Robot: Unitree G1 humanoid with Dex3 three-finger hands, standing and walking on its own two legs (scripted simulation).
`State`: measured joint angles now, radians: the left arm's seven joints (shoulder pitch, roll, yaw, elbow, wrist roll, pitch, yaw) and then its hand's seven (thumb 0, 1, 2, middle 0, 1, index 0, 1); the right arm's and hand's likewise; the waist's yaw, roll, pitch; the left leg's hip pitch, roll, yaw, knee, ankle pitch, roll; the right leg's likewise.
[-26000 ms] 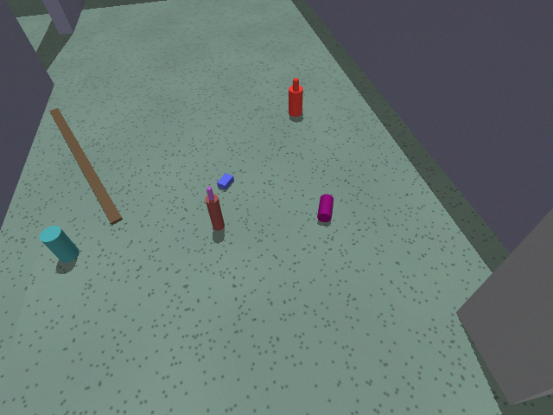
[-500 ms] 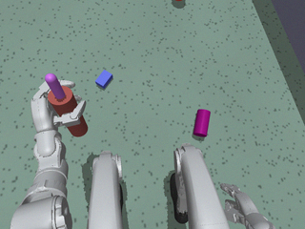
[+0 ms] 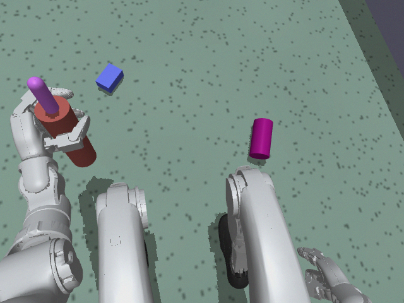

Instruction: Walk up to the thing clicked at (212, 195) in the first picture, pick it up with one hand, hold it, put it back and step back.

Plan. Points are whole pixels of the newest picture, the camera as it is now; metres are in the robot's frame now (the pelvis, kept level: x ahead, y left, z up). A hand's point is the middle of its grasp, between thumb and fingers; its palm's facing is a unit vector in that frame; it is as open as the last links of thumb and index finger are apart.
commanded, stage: crouch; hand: left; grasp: from the side
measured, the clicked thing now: (64, 127) +0.44 +0.23 -0.07
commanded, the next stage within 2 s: lower in 0.24 s
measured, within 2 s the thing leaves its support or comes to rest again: neither
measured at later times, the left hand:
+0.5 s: hand (79, 132) +0.45 +0.22 -0.12, palm faces +0.18 -0.98 -0.06, open 7.7 cm
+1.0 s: hand (84, 135) +0.46 +0.23 -0.17, palm faces +0.19 -0.98 -0.06, open 7.7 cm
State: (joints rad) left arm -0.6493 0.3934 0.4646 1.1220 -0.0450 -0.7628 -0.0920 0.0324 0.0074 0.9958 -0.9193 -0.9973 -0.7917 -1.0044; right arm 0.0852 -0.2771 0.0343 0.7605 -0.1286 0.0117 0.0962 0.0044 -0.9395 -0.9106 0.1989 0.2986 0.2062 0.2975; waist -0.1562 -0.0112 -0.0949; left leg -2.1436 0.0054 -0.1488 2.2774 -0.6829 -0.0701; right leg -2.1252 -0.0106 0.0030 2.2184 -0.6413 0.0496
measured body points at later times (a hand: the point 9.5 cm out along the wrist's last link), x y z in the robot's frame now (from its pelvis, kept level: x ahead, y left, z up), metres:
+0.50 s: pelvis +0.00 +0.01 -0.04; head +0.21 +0.07 +0.35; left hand +0.43 +0.27 -0.11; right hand +0.10 -0.27 -0.16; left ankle +0.09 +0.14 -0.34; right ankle +0.11 -0.14 -0.34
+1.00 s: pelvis +0.00 +0.02 -0.06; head +0.24 +0.10 +0.31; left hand +0.45 +0.28 -0.17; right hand +0.08 -0.27 -0.15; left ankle +0.09 +0.14 -0.34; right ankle +0.11 -0.14 -0.34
